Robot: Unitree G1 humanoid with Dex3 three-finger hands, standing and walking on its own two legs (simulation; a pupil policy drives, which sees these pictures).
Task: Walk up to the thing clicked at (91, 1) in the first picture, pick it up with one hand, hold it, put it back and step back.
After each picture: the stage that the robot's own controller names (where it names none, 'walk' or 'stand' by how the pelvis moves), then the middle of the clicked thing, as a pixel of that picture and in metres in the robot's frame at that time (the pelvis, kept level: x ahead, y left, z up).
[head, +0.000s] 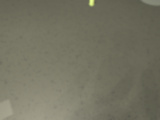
stand; (91, 0) +2.34 -0.19 -0.72
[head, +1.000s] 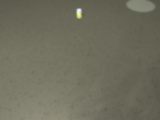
walk; (79, 13) +2.21 +0.14 -0.71
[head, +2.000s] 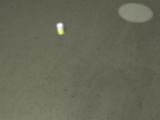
walk; (60, 28) +1.56 +0.34 -0.72
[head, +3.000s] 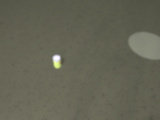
walk; (57, 61) +1.02 +0.27 -0.70
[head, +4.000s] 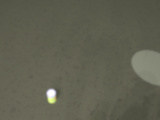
walk; (51, 96) +0.64 +0.19 -0.70
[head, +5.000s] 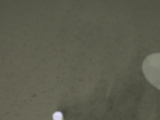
stand; (58, 118) +0.42 +0.16 -0.69
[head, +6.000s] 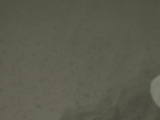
stand; out of the picture +0.38 +0.15 -0.72
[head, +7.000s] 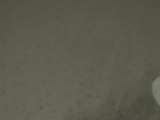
stand; out of the picture +0.39 +0.14 -0.73
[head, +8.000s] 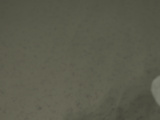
stand; out of the picture +0.37 +0.16 -0.73
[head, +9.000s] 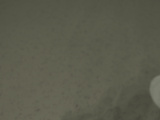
stand; out of the picture +0.36 +0.16 -0.73
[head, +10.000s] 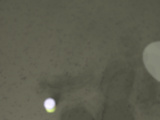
go down; (50, 105) +0.40 +0.16 -0.63
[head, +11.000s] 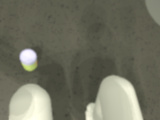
go down; (29, 60) +0.47 +0.17 -0.31
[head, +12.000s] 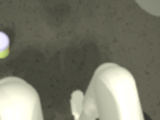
close in; out of the picture +0.47 +0.19 -0.26
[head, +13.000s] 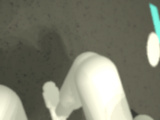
close; out of the picture +0.46 +0.22 -0.24
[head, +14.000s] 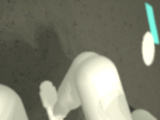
close; out of the picture +0.45 +0.22 -0.24
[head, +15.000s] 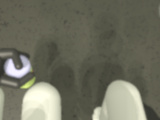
lift; (21, 73) +0.35 +0.20 -0.09
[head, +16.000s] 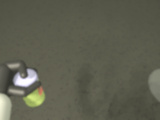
hold; (30, 88) +0.32 +0.17 +0.04
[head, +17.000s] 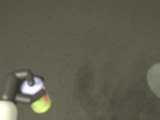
hold; (37, 95) +0.31 +0.16 -0.02
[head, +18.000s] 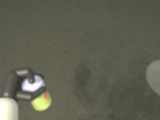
crouch; (37, 93) +0.32 +0.16 -0.03
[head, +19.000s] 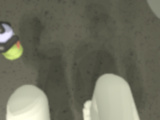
crouch; (7, 43) +0.47 +0.19 -0.12
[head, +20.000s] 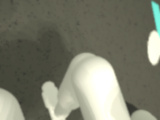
lower; out of the picture +0.45 +0.24 -0.24
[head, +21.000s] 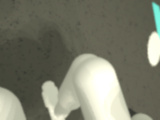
lower; out of the picture +0.45 +0.25 -0.24
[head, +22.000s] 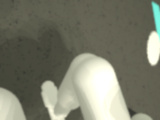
lower; out of the picture +0.45 +0.24 -0.25
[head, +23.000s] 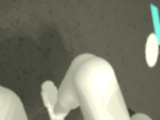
lower; out of the picture +0.45 +0.24 -0.25
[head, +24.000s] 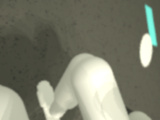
open; out of the picture +0.45 +0.22 -0.25
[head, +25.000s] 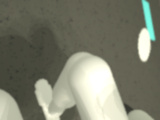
withdraw; out of the picture +0.44 +0.23 -0.25
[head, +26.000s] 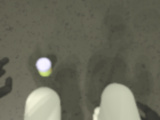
walk; (44, 67) +0.45 +0.15 -0.38
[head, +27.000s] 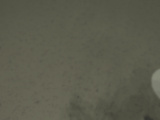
stand; out of the picture +0.37 +0.13 -0.66
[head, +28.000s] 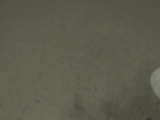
stand; out of the picture +0.38 +0.15 -0.67
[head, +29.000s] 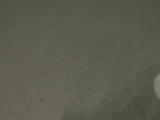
stand; out of the picture +0.38 +0.13 -0.69
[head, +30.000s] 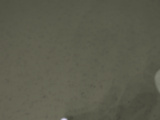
walk; out of the picture +0.40 +0.14 -0.72
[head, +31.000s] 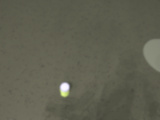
walk; (64, 89) +0.59 +0.07 -0.70
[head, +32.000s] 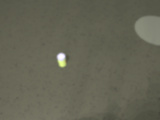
walk; (61, 60) +0.90 +0.22 -0.69
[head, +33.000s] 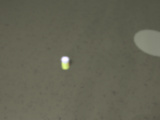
stand; (65, 63) +1.02 +0.16 -0.70
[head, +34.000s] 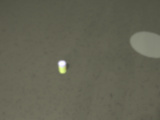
stand; (62, 67) +1.01 +0.18 -0.73
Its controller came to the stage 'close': yes
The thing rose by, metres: 0.71
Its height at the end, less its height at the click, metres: +0.00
